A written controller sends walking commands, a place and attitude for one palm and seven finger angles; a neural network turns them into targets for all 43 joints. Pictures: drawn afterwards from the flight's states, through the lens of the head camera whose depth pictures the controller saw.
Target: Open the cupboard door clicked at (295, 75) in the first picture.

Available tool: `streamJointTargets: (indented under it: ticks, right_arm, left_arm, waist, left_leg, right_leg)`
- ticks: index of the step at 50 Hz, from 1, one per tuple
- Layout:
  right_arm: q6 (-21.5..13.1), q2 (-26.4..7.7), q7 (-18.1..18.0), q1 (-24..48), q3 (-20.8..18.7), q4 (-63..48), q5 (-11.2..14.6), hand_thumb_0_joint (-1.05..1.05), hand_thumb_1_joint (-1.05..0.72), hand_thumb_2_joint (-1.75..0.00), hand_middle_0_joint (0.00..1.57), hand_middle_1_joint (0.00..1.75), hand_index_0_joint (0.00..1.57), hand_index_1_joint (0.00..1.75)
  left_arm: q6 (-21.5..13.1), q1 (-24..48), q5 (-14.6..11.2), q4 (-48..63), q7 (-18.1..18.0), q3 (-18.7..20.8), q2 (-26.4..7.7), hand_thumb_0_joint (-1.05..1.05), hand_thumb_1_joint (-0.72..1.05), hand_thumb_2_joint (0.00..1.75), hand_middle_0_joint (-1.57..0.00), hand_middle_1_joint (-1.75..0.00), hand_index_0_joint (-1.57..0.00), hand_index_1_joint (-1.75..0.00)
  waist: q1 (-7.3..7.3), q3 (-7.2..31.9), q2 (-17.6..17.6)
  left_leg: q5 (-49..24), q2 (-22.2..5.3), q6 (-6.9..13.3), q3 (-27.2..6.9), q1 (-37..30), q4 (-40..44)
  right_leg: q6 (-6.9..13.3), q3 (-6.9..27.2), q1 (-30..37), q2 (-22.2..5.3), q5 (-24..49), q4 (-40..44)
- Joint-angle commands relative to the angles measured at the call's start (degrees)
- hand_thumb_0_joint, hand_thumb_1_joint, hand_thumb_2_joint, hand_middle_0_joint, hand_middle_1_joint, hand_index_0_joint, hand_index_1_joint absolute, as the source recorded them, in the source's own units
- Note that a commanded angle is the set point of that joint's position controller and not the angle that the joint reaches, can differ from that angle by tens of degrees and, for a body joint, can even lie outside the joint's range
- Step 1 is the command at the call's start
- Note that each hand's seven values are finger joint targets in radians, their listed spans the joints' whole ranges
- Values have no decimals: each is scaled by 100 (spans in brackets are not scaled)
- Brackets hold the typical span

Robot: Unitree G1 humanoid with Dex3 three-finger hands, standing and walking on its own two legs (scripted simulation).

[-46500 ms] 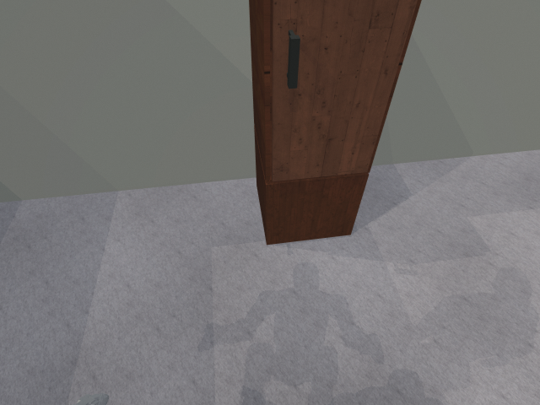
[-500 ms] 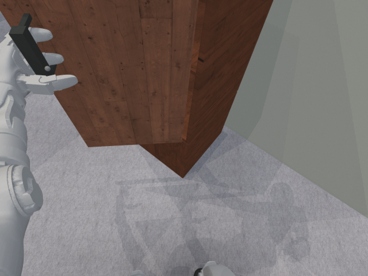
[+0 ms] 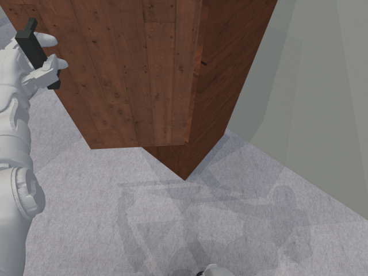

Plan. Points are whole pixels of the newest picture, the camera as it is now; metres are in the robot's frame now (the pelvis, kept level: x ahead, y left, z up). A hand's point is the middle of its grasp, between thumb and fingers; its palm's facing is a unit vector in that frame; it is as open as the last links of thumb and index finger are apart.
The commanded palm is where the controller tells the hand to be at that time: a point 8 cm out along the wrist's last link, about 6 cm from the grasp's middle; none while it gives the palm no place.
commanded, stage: pull the door open along its arc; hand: left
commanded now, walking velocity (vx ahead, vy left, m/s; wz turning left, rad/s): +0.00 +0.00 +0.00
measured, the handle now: (43, 55) +0.55 +0.25 +0.14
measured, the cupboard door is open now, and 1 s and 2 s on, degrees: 44 78 91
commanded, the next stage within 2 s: open thumb and fingers to let go in 1.18 s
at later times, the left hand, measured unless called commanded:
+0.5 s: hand (51, 99) +0.43 +0.21 +0.14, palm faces -0.04 -1.00 +0.00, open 5.9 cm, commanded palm +0.36 +0.28 +0.13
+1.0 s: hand (92, 146) +0.33 +0.13 +0.14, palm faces +0.41 -0.91 +0.01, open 6.1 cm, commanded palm +0.26 +0.17 +0.13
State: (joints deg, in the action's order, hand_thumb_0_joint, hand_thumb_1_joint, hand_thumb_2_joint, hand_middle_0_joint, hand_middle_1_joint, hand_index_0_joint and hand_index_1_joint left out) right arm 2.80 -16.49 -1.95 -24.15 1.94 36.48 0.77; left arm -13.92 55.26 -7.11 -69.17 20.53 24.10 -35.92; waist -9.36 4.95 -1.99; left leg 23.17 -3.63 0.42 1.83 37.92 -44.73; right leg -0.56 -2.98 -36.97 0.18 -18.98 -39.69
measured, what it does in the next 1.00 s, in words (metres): stands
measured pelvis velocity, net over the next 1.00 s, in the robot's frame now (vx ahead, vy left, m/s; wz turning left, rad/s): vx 0.01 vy -0.03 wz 0.02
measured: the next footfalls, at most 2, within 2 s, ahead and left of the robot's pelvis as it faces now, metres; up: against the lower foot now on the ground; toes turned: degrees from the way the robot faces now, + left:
none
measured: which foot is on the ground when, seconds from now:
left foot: down 0.00-1.00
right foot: down 0.00-1.00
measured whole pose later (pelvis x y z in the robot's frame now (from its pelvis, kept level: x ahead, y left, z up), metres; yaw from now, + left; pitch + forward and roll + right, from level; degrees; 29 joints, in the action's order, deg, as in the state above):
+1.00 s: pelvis +0.01 -0.03 +0.02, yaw +1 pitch +2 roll +0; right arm 2.6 -11.3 -1.9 -10.0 1.5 33.4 -0.6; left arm 6.3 3.8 -4.6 -0.9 -19.7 4.8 -0.9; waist 0.1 4.1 -3.3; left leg 18.9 -3.1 -1.7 1.9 13.9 -31.3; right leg 1.2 -3.2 -15.1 0.2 -17.9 -31.4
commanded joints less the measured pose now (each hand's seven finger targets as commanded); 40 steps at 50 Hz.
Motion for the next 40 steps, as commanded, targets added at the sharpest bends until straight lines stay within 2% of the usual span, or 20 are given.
streamJointTargets:
  ticks: [1, 2, 4, 6, 8, 11, 12, 18, 21, 24, 25, 26, 28, 31, 32, 34, 35, 37, 39, 40]
  right_arm:
    - [-69, -1027, -95, -903, -365, -295, -21, 0, -90, -90, 20, 30, 20, 30]
    - [-55, -1066, -114, -914, -352, -262, -23, 0, -90, -90, 20, 30, 20, 30]
    - [-53, -1027, -100, -854, -346, -361, -8, 0, -90, -90, 20, 30, 20, 30]
    - [-40, -1017, -88, -840, -360, -410, -12, 0, -90, -90, 20, 30, 20, 30]
    - [-18, -1004, -55, -770, -360, -488, 1, 0, -90, -90, 20, 30, 20, 30]
    - [15, -993, -41, -662, -388, -628, 45, 0, -90, -90, 20, 30, 20, 30]
    - [19, -996, -27, -612, -389, -684, 49, 0, -90, -90, 20, 30, 20, 30]
    - [-36, -906, 23, -230, -437, -1049, 151, 0, -90, -90, 20, 30, 20, 30]
    - [-118, -848, 42, 8, -429, -1229, 198, 0, -90, -90, 20, 30, 20, 30]
    - [-208, -787, 61, 260, -418, -1392, 224, 0, -90, -90, 20, 30, 20, 30]
    - [-250, -714, 66, 380, -408, -1456, 221, 0, -90, -90, 20, 30, 20, 30]
    - [-307, -635, 94, 518, -386, -1489, 218, 0, -90, -90, 20, 30, 20, 30]
    - [-394, -550, 134, 706, -394, -1489, 216, 0, -90, -90, 20, 30, 20, 30]
    - [-467, -394, 184, 1008, -404, -1438, 188, 0, -90, -90, 20, 30, 20, 30]
    - [-478, -355, 183, 1120, -394, -1395, 184, 0, -90, -90, 20, 30, 20, 30]
    - [-477, -297, 161, 1288, -372, -1278, 130, 0, -90, -90, 20, 30, 20, 30]
    - [-458, -292, 132, 1349, -370, -1195, 98, 0, -90, -90, 20, 30, 20, 30]
    - [-409, -220, 90, 1571, -323, -1159, 29, 0, -90, -90, 20, 30, 20, 30]
    - [-370, -150, 48, 1686, -299, -1112, -47, 0, -90, -90, 20, 30, 20, 30]
    - [-342, -166, 30, 1684, -304, -1069, -77, 0, -90, -90, 20, 30, 20, 30]
  left_arm:
    - [-462, 2689, -133, 1425, 97, 199, -1506, 0, 90, 90, -40, -135, -40, -135]
    - [-444, 2682, -93, 1230, 85, 495, -1944, 0, 90, 90, -40, -135, -40, -135]
    - [-442, 2468, -88, 1281, 139, 355, -1753, 0, 90, 90, -40, -135, -40, -135]
    - [-518, 2254, -156, 1541, 161, 475, -1790, 0, 90, 90, -40, -135, -40, -135]
    - [-493, 1913, -228, 1631, 192, 453, -1675, 0, 90, 90, -40, -135, -40, -135]
    - [-442, 1209, -344, 1835, 225, 486, -1546, 0, 90, 90, -40, -135, -40, -135]
    - [-424, 1075, -374, 2103, 233, 502, -1549, 0, 90, 90, -40, -135, -40, -135]
    - [-90, -502, -675, 3218, 232, 658, -1269, 0, 90, 90, -40, -135, -40, -135]
    - [111, -1495, -822, 3829, 185, 741, -1067, 0, 90, 90, -40, -135, -40, -135]
    - [347, -2314, -956, 4565, 110, 780, -820, 0, 90, 90, -40, -135, -40, -135]
    - [404, -2540, -1081, 4902, -102, 1004, -770, 0, 90, 90, -40, -135, -40, -135]
    - [505, -2798, -1123, 5219, -363, 1019, -543, 0, 90, 90, -40, -135, -40, -135]
    - [699, -3164, -1102, 5816, -943, 893, -69, 0, 90, 90, -40, -135, -40, -135]
    - [944, -3656, -886, 6605, -1951, 688, 613, 0, 90, 90, -40, -135, -40, -135]
    - [1028, -3729, -808, 6828, -2271, 504, 913, 0, 90, 90, -40, -135, -40, -135]
    - [1182, -3714, -584, 7083, -2853, 278, 1243, 0, 90, 90, -40, -135, -40, -135]
    - [1241, -3716, -455, 7070, -3136, 162, 1361, 0, 90, 90, -40, -135, -40, -135]
    - [1386, -3561, -150, 7262, -3642, -162, 1658, 0, 90, 90, -40, -135, -40, -135]
    - [1514, -3536, 74, 7404, -4054, -468, 1981, 0, 90, 90, -40, -135, -40, -135]
    - [1555, -3555, 205, 7443, -4164, -690, 2078, 0, 90, 90, -40, -135, -40, -135]
  waist:
    - [-17, 2564, -627]
    - [2, 2508, -539]
    - [54, 2505, -590]
    - [174, 2763, -663]
    - [252, 2673, -697]
    - [383, 2632, -448]
    - [462, 2668, -580]
    - [784, 2525, -316]
    - [946, 2318, -155]
    - [1032, 2115, -28]
    - [1204, 2130, -68]
    - [1274, 2047, -96]
    - [1293, 1905, -12]
    - [1361, 1697, 103]
    - [1329, 1600, 125]
    - [1292, 1391, 195]
    - [1222, 1233, 534]
    - [1224, 1132, 216]
    - [1213, 1156, 248]
    - [1107, 1135, 537]
  left_leg:
    - [-2942, 177, 97, -340, -1831, 278]
    - [-2867, 178, 108, -315, -1674, 254]
    - [-2883, 208, 109, -275, -1638, 282]
    - [-3257, 184, 84, -305, -1829, 269]
    - [-3284, 184, 80, -257, -1836, 286]
    - [-3394, 175, 98, -219, -1811, 351]
    - [-3453, 170, 80, -230, -1866, 392]
    - [-3583, 199, 127, -77, -1780, 590]
    - [-3592, 217, 134, -31, -1733, 715]
    - [-3456, 241, 117, 21, -1751, 828]
    - [-3540, 263, 101, 48, -1738, 845]
    - [-3565, 267, 53, 40, -1743, 906]
    - [-3455, 279, 5, 70, -1795, 982]
    - [-3244, 290, -28, 121, -1840, 1089]
    - [-3097, 285, -44, 133, -1874, 1132]
    - [-2753, 304, -51, 134, -1875, 1220]
    - [-2491, 290, -29, 108, -1842, 1245]
    - [-2239, 330, -27, 116, -1922, 1342]
    - [-2252, 334, -22, 110, -2065, 1382]
    - [-2210, 313, 8, 92, -2112, 1365]
  right_leg:
    - [135, 81, 963, 247, 2502, 133]
    - [124, 118, 1043, 235, 2549, 145]
    - [127, 121, 1140, 231, 2617, 137]
    - [143, 103, 1259, 235, 2795, 76]
    - [144, 94, 1290, 246, 2813, 97]
    - [139, 93, 1466, 246, 2913, 118]
    - [148, 79, 1507, 237, 2893, 114]
    - [152, 95, 2096, 199, 3266, 171]
    - [159, 92, 2343, 172, 3371, 184]
    - [147, 81, 2498, 149, 3442, 226]
    - [155, 72, 2610, 148, 3494, 245]
    - [150, 40, 2653, 141, 3503, 247]
    - [130, -6, 2635, 141, 3409, 316]
    - [133, -43, 2713, 126, 3271, 436]
    - [136, -50, 2687, 121, 3165, 490]
    - [142, -20, 2711, 91, 2947, 618]
    - [121, -2, 2685, 93, 2692, 727]
    - [127, 68, 2698, 25, 2387, 838]
    - [136, 79, 2810, -13, 2365, 921]
    - [112, 123, 2845, -26, 2361, 1009]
